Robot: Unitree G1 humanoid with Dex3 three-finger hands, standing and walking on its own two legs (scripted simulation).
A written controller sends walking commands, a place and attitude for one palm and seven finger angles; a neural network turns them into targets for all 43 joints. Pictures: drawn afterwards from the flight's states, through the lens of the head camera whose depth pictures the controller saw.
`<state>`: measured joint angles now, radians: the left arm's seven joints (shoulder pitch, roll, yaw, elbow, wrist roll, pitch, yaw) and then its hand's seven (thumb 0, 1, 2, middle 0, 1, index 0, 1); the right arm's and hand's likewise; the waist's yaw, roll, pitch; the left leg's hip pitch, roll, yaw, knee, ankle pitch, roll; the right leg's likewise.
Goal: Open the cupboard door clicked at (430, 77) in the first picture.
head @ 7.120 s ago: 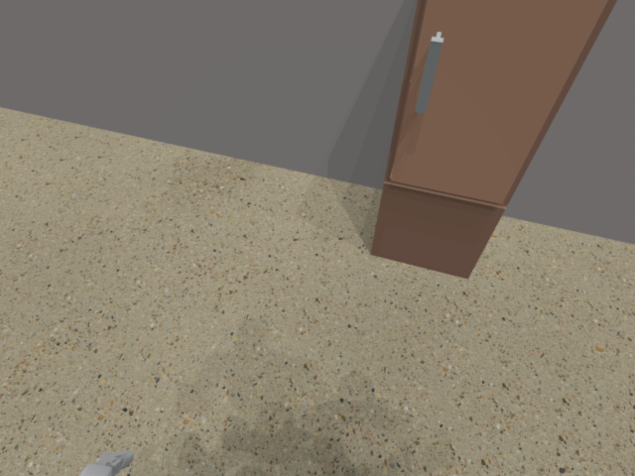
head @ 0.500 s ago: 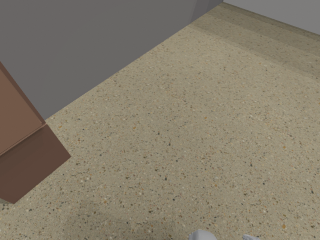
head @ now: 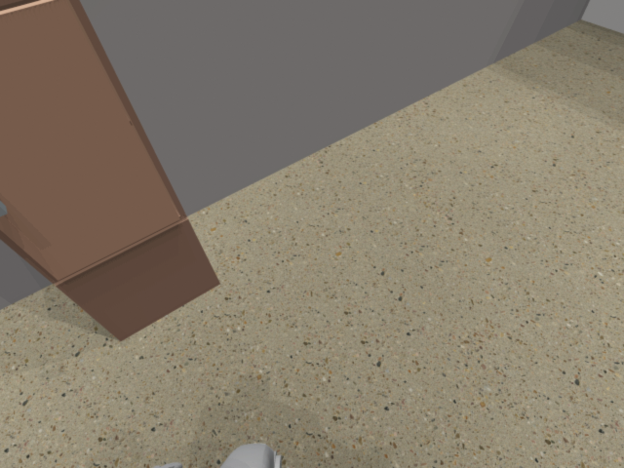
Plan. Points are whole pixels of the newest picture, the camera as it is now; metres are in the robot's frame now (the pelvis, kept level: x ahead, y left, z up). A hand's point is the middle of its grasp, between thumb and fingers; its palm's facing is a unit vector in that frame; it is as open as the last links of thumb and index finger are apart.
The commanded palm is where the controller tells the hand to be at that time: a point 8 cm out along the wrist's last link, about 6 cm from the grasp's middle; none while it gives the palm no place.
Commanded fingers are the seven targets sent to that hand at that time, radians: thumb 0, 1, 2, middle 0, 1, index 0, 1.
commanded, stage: turn to face it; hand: left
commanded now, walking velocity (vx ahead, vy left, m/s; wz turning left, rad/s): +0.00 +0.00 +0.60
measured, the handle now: out of the picture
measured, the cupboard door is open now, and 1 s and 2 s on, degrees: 0 0 0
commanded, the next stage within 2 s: take the last steps up to it in 0.94 s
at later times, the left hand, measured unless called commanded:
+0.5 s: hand out of the picture +0.04 +0.29 -0.16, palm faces +0.29 -0.92 -0.24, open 7.3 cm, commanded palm none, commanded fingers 0.00 0.90 0.90 -0.20 -0.30 -0.20 -0.30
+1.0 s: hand out of the picture -0.05 +0.20 -0.14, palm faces +0.51 -0.81 -0.28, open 7.3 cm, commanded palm none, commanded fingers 0.00 0.90 0.90 -0.20 -0.30 -0.20 -0.30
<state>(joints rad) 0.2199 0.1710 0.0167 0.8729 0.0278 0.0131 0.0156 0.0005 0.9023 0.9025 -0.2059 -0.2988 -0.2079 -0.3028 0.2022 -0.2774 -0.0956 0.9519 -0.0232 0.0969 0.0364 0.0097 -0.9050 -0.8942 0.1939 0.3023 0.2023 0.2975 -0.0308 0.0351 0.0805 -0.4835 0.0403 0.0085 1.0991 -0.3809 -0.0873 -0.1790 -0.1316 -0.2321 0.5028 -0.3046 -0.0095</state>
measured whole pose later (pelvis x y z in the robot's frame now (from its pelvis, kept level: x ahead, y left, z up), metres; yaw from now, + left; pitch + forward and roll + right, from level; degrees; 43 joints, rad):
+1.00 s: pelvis -0.01 -0.01 +0.00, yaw +32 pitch -1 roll +2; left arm 0.23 0.17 0.02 0.91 0.03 0.02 0.02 0.00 0.90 0.90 -0.21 -0.30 -0.21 -0.30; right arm 0.25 -0.28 -0.10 0.97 -0.03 0.09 0.02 0.01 -0.91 -0.89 0.19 0.30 0.20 0.30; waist -0.03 0.05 0.05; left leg -0.46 0.01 -0.05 1.10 -0.37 -0.07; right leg -0.19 -0.09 -0.12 0.49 -0.27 -0.01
